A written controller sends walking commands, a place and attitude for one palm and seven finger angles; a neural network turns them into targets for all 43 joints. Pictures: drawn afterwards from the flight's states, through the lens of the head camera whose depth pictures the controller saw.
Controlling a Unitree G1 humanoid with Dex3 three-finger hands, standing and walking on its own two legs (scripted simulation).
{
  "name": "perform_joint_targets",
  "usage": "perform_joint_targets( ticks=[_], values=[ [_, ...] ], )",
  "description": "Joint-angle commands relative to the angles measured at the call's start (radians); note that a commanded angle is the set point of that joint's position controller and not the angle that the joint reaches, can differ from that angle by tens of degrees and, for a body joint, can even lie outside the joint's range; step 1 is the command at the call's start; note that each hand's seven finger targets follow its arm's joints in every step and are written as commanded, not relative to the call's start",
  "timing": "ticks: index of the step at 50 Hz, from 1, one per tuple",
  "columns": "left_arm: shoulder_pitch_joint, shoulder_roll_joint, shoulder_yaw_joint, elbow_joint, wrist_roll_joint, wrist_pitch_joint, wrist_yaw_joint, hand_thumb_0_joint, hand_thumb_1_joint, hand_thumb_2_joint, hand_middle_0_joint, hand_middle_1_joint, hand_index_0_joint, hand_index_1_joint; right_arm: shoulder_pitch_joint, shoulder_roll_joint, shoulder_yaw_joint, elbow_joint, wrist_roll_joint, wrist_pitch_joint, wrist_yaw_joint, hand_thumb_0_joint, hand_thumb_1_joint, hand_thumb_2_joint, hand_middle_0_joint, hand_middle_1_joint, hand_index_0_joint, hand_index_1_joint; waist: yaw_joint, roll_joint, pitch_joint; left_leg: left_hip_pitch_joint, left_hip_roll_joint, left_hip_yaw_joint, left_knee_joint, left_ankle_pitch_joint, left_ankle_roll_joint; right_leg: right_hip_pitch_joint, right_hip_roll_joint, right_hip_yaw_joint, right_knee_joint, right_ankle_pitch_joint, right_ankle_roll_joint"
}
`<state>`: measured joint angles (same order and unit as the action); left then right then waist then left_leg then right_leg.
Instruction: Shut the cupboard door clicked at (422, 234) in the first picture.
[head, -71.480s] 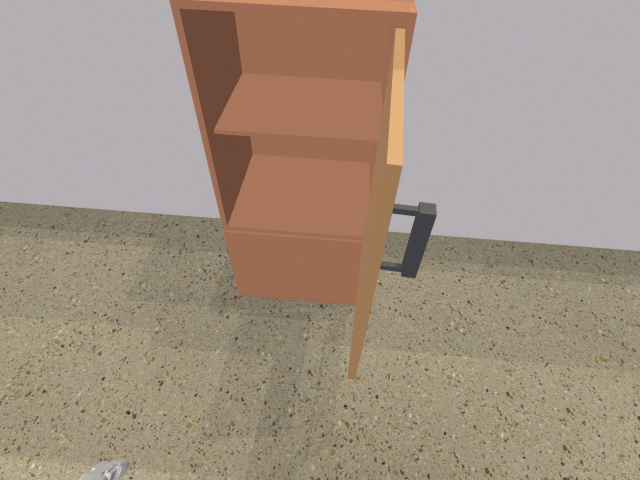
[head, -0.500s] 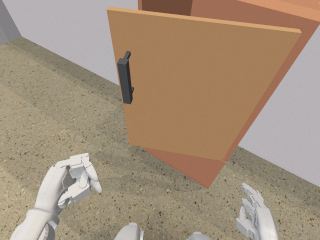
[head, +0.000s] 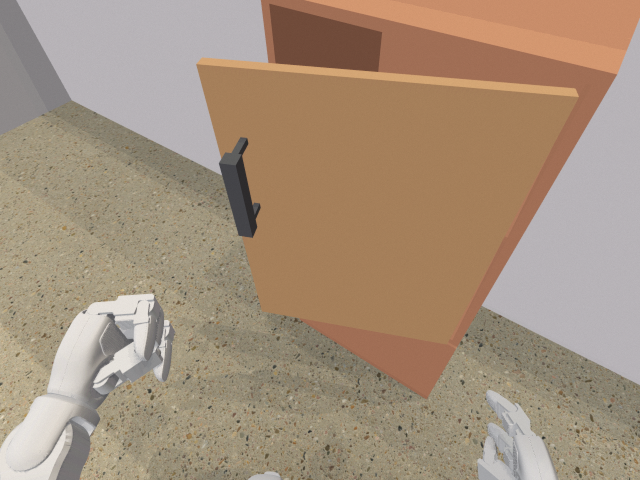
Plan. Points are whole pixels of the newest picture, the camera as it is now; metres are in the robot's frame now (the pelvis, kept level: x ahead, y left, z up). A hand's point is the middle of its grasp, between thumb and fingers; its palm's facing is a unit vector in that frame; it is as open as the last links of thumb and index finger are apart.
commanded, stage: raise the hand and make a fist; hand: left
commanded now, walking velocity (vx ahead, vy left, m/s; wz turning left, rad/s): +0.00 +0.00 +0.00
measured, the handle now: (244, 188) +0.49 +0.15 +0.09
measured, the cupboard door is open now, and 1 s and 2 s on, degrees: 23 23 23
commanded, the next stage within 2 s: bring the fist close to the handle in 0.28 s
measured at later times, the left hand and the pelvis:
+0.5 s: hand (158, 375) +0.21 +0.18 +0.09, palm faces -0.12 -0.99 -0.05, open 3.1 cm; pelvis -0.03 +0.00 +0.00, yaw +0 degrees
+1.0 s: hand (216, 290) +0.31 +0.15 +0.09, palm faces -0.16 -0.99 -0.04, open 3.1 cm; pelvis -0.01 +0.01 +0.00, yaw -1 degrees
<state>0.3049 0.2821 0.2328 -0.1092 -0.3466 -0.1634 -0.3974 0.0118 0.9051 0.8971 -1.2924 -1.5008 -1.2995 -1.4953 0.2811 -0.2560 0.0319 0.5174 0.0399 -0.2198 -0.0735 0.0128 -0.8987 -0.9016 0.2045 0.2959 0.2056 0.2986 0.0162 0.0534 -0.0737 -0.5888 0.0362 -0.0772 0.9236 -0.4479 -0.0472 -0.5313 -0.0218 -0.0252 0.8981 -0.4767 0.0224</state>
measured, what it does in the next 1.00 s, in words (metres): stands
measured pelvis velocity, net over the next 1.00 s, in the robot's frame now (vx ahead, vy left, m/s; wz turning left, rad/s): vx -0.01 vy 0.01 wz -0.02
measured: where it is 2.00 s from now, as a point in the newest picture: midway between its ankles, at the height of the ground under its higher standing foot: outside the picture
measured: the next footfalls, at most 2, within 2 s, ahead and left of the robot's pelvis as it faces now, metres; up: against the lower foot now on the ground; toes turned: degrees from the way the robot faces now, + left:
none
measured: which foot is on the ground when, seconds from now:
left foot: down 0.00-1.00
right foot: down 0.00-1.00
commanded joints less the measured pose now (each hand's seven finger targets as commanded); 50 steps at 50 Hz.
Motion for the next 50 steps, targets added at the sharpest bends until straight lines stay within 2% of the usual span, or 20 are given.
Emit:
perform_joint_targets(
  ticks=[1,5,6,8,11,14,19,21,22,24,26,28,31,34,36,39,40,41,47,50],
  values=[
    [-0.048,0.177,0.080,-0.165,-0.011,-0.026,-0.023,0.000,0.900,0.900,-1.300,-1.500,-1.300,-1.500,-0.071,-0.119,-0.054,-0.172,0.002,-0.069,-0.018,0.000,-0.900,-0.900,0.200,0.300,0.200,0.300,0.009,-0.078,-0.162,0.064,-0.056,0.075,-0.103,0.277,0.060,0.113,0.015,0.034,-0.160,0.370,-0.013],
    [-0.084,0.191,0.136,-0.269,-0.026,-0.114,0.024,0.000,0.900,0.900,-1.300,-1.500,-1.300,-1.500,-0.073,-0.100,-0.051,-0.181,-0.006,-0.076,-0.017,0.000,-0.900,-0.900,0.200,0.300,0.200,0.300,0.022,-0.046,-0.229,0.091,-0.056,0.075,-0.108,0.292,0.054,0.125,0.024,0.019,-0.131,0.379,-0.016],
    [-0.086,0.205,0.149,-0.264,-0.025,-0.132,0.041,0.000,0.900,0.900,-1.300,-1.500,-1.300,-1.500,-0.074,-0.099,-0.051,-0.169,-0.008,-0.077,-0.017,0.000,-0.900,-0.900,0.200,0.300,0.200,0.300,0.023,-0.058,-0.209,0.075,-0.053,0.073,-0.105,0.283,0.053,0.128,0.025,0.025,-0.136,0.359,-0.019],
    [-0.074,0.151,0.107,-0.227,-0.027,-0.155,0.049,0.000,0.900,0.900,-1.300,-1.500,-1.300,-1.500,-0.073,-0.096,-0.051,-0.162,-0.003,-0.078,-0.013,0.000,-0.900,-0.900,0.200,0.300,0.200,0.300,0.006,-0.050,-0.158,0.066,-0.052,0.077,-0.105,0.243,0.050,0.088,0.026,0.024,-0.144,0.305,-0.016],
    [-0.057,0.127,0.055,-0.154,-0.011,-0.136,0.034,0.000,0.900,0.900,-1.300,-1.500,-1.300,-1.500,-0.073,-0.107,-0.053,-0.150,0.004,-0.077,-0.013,0.000,-0.900,-0.900,0.200,0.300,0.200,0.300,-0.003,-0.034,-0.098,0.042,-0.051,0.079,-0.109,0.187,0.054,0.053,0.026,0.032,-0.167,0.202,-0.022],
    [-0.050,0.116,0.011,-0.151,-0.002,-0.091,0.004,0.000,0.900,0.900,-1.300,-1.500,-1.300,-1.500,-0.074,-0.114,-0.054,-0.165,0.010,-0.080,-0.015,0.000,-0.900,-0.900,0.200,0.300,0.200,0.300,-0.008,-0.015,-0.100,0.052,-0.053,0.079,-0.120,0.160,0.058,0.038,0.022,0.035,-0.178,0.167,-0.018],
    [-0.102,0.163,0.065,-0.213,-0.013,-0.084,0.016,0.000,0.900,0.900,-1.300,-1.500,-1.300,-1.500,-0.088,-0.111,-0.047,-0.178,0.005,-0.088,-0.025,0.000,-0.900,-0.900,0.200,0.300,0.200,0.300,0.002,-0.052,-0.119,0.060,-0.050,0.068,-0.132,0.134,0.061,0.039,0.030,0.023,-0.184,0.109,-0.019],
    [-0.228,0.190,0.082,-0.227,-0.016,-0.111,0.041,0.000,0.900,0.900,-1.300,-1.500,-1.300,-1.500,-0.085,-0.117,-0.041,-0.154,0.001,-0.092,-0.033,0.000,-0.900,-0.900,0.200,0.300,0.200,0.300,-0.016,-0.056,-0.107,0.057,-0.044,0.063,-0.127,0.112,0.059,0.019,0.036,0.020,-0.182,0.072,-0.021],
    [-0.288,0.157,0.055,-0.221,-0.014,-0.122,0.050,0.000,0.900,0.900,-1.300,-1.500,-1.300,-1.500,-0.089,-0.112,-0.037,-0.149,0.001,-0.096,-0.033,0.000,-0.900,-0.900,0.200,0.300,0.200,0.300,-0.025,-0.024,-0.105,0.065,-0.046,0.060,-0.132,0.098,0.059,0.001,0.036,0.014,-0.178,0.059,-0.021],
    [-0.338,0.125,0.029,-0.154,-0.011,-0.132,0.060,0.000,0.900,0.900,-1.300,-1.500,-1.300,-1.500,-0.082,-0.114,-0.036,-0.130,0.004,-0.104,-0.035,0.000,-0.900,-0.900,0.200,0.300,0.200,0.300,-0.037,-0.032,-0.075,0.061,-0.043,0.052,-0.140,0.049,0.056,-0.037,0.042,-0.002,-0.173,0.016,-0.021],
    [-0.353,0.126,0.010,-0.097,0.006,-0.119,0.060,0.000,0.900,0.900,-1.300,-1.500,-1.300,-1.500,-0.070,-0.122,-0.035,-0.117,0.006,-0.103,-0.036,0.000,-0.900,-0.900,0.200,0.300,0.200,0.300,-0.037,-0.029,-0.092,0.062,-0.042,0.049,-0.148,0.038,0.058,-0.033,0.042,-0.006,-0.166,0.018,-0.023],
    [-0.375,0.072,-0.067,-0.066,0.027,-0.088,0.048,0.000,0.900,0.900,-1.300,-1.500,-1.300,-1.500,-0.074,-0.120,-0.033,-0.124,0.009,-0.105,-0.034,0.000,-0.900,-0.900,0.200,0.300,0.200,0.300,-0.036,0.006,-0.108,0.077,-0.044,0.045,-0.168,0.033,0.057,-0.029,0.035,-0.014,-0.158,0.042,-0.023],
    [-0.398,0.130,-0.034,-0.001,0.053,-0.034,0.054,0.000,0.900,0.900,-1.300,-1.500,-1.300,-1.500,-0.064,-0.132,-0.034,-0.118,0.009,-0.095,-0.034,0.000,-0.900,-0.900,0.200,0.300,0.200,0.300,-0.024,-0.007,-0.130,0.068,-0.043,0.042,-0.179,0.036,0.058,-0.013,0.033,-0.014,-0.158,0.051,-0.025],
    [-0.489,0.122,-0.027,-0.016,0.057,-0.021,0.077,0.000,0.900,0.900,-1.300,-1.500,-1.300,-1.500,-0.078,-0.123,-0.031,-0.128,0.006,-0.086,-0.030,0.000,-0.900,-0.900,0.200,0.300,0.200,0.300,-0.019,0.005,-0.163,0.098,-0.043,0.044,-0.190,0.075,0.055,0.001,0.030,-0.025,-0.151,0.098,-0.027],
    [-0.514,0.185,0.056,-0.012,0.051,-0.037,0.110,0.000,0.900,0.900,-1.300,-1.500,-1.300,-1.500,-0.076,-0.127,-0.033,-0.120,0.000,-0.079,-0.028,0.000,-0.900,-0.900,0.200,0.300,0.200,0.300,-0.001,-0.018,-0.203,0.109,-0.041,0.042,-0.192,0.121,0.051,0.033,0.036,-0.032,-0.139,0.134,-0.032],
    [-0.562,0.101,-0.008,-0.022,0.056,-0.062,0.136,0.000,0.900,0.900,-1.300,-1.500,-1.300,-1.500,-0.078,-0.111,-0.032,-0.123,0.000,-0.075,-0.016,0.000,-0.900,-0.900,0.200,0.300,0.200,0.300,-0.011,0.008,-0.229,0.150,-0.040,0.050,-0.191,0.185,0.047,0.032,0.037,-0.042,-0.122,0.214,-0.033],
    [-0.581,0.092,-0.018,-0.007,0.059,-0.067,0.142,0.000,0.900,0.900,-1.300,-1.500,-1.300,-1.500,-0.074,-0.112,-0.033,-0.117,-0.002,-0.074,-0.012,0.000,-0.900,-0.900,0.200,0.300,0.200,0.300,-0.016,0.014,-0.220,0.148,-0.041,0.052,-0.190,0.184,0.045,0.027,0.035,-0.041,-0.125,0.221,-0.031],
    [-0.552,0.118,0.008,0.043,0.065,-0.067,0.149,0.000,0.900,0.900,-1.300,-1.500,-1.300,-1.500,-0.062,-0.117,-0.036,-0.107,-0.004,-0.070,-0.011,0.000,-0.900,-0.900,0.200,0.300,0.200,0.300,-0.014,-0.028,-0.202,0.131,-0.037,0.051,-0.189,0.195,0.047,0.034,0.038,-0.041,-0.129,0.228,-0.031],
    [-0.654,0.054,-0.099,0.147,0.111,-0.040,0.135,0.000,0.900,0.900,-1.300,-1.500,-1.300,-1.500,-0.044,-0.125,-0.044,-0.093,0.003,-0.041,-0.002,0.000,-0.900,-0.900,0.200,0.300,0.200,0.300,-0.052,-0.033,-0.163,0.120,-0.038,0.063,-0.184,0.188,0.052,-0.001,0.033,-0.033,-0.144,0.244,-0.025],
    [-0.737,0.110,-0.031,0.160,0.101,-0.042,0.143,0.000,0.900,0.900,-1.300,-1.500,-1.300,-1.500,-0.040,-0.130,-0.049,-0.085,-0.001,-0.028,-0.007,0.000,-0.900,-0.900,0.200,0.300,0.200,0.300,-0.045,-0.054,-0.234,0.145,-0.041,0.068,-0.176,0.221,0.051,0.035,0.033,-0.028,-0.142,0.284,-0.028]
  ],
)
